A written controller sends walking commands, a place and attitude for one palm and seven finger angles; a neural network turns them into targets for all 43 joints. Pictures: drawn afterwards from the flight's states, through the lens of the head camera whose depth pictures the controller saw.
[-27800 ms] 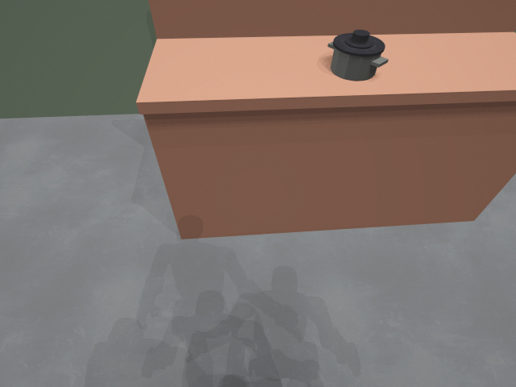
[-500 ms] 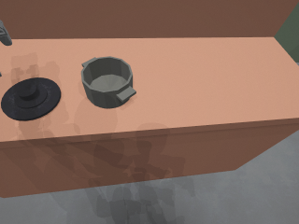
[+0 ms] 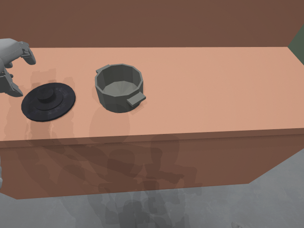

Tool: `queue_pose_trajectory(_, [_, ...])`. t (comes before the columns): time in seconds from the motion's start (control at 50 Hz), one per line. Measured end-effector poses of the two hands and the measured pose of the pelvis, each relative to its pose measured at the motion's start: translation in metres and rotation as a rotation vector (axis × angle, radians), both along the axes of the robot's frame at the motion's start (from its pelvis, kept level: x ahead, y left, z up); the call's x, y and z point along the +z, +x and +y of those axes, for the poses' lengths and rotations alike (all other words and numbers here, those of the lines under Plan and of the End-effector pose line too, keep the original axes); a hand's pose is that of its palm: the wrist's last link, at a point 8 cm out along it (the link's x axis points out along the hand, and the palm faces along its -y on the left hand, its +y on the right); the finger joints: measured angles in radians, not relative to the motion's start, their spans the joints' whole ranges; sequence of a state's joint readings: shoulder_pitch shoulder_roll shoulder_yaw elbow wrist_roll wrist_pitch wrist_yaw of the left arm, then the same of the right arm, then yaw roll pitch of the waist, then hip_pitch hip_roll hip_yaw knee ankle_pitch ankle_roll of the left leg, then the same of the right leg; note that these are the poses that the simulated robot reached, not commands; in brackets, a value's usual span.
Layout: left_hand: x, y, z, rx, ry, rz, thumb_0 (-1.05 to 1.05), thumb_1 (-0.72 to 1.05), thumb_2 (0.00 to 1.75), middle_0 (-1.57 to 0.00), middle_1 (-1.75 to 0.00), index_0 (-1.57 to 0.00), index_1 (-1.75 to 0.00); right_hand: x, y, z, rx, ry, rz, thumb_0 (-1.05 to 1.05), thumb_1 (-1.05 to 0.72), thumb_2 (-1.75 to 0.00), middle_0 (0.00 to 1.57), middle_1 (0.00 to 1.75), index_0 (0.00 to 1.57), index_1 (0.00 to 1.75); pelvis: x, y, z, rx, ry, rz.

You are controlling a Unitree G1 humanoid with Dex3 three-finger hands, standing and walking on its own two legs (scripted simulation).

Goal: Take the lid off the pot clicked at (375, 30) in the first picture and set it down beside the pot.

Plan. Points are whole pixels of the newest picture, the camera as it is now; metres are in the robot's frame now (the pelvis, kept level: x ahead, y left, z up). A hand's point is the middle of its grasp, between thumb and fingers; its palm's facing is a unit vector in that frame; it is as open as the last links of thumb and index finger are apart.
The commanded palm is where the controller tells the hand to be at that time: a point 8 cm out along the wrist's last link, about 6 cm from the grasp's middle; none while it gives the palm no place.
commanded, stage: draw the hand back to the body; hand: left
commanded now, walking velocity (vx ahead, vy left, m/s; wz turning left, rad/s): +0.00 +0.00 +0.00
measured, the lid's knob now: (46, 95) +0.49 +0.34 +0.03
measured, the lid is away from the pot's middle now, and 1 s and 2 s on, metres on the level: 0.23 0.23 0.23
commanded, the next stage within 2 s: step back with the hand held close in 1.78 s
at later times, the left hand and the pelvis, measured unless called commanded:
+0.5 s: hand (39, 65) +0.40 +0.24 +0.22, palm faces +0.46 -0.85 -0.24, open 10.1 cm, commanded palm +0.33 +0.28 +0.23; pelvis +0.03 -0.06 +0.02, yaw -2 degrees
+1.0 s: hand (48, 111) +0.29 +0.19 +0.22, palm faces +0.52 -0.82 -0.24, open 7.8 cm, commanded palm +0.23 +0.22 +0.22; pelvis +0.01 -0.11 +0.02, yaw -1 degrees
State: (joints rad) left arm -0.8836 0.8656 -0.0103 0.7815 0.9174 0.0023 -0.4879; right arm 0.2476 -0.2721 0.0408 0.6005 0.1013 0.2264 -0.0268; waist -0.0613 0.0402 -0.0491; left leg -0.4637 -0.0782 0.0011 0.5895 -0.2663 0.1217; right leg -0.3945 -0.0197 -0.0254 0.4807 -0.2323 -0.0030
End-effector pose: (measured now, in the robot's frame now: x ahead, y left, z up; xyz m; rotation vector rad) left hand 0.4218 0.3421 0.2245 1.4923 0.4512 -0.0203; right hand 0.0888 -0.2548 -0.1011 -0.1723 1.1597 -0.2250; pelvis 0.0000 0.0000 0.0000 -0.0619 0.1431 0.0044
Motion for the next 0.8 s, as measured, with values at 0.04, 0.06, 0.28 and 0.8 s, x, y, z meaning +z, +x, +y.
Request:
queue_pose_trajectory(0.04, [0.004, -0.008, -0.005, -0.029, -0.129, -0.093, 0.00, -0.03, 0.70, -0.38, -0.82, -0.38, -0.82, 0.003, 0.009, 0.002, 0.023, 0.003, -0.035, 0.01, -0.90, -0.90, 0.20, 0.30, 0.20, 0.29, 0.001, -0.002, 0.000, 0.007, 0.000, -0.014])
queue_pose_trajectory(0.06, [0.007, -0.013, -0.009, -0.053, -0.293, -0.211, 0.00, -0.03, 0.70, -0.38, -0.82, -0.39, -0.82, 0.005, 0.014, 0.004, 0.041, 0.003, -0.063, 0.01, -0.90, -0.90, 0.20, 0.30, 0.20, 0.29, 0.003, -0.002, -0.001, 0.006, 0.002, -0.031])
queue_pose_trajectory(0.28, [0.005, -0.041, -0.034, 0.051, -1.083, -0.893, 0.00, 0.01, 0.71, -0.37, -0.80, -0.37, -0.79, 0.036, 0.048, -0.005, 0.138, -0.044, -0.246, 0.01, -0.90, -0.90, 0.21, 0.30, 0.21, 0.30, 0.013, 0.012, -0.028, -0.012, 0.025, -0.122])
queue_pose_trajectory(0.8, [0.002, -0.138, -0.096, 0.162, -1.016, -0.982, 0.01, 0.55, 0.83, -0.27, -0.49, -0.27, -0.49, 0.030, 0.094, -0.085, 0.137, -0.001, -0.375, 0.01, -0.90, -0.90, 0.20, 0.30, 0.20, 0.29, 0.015, 0.021, -0.098, -0.026, 0.056, -0.179])
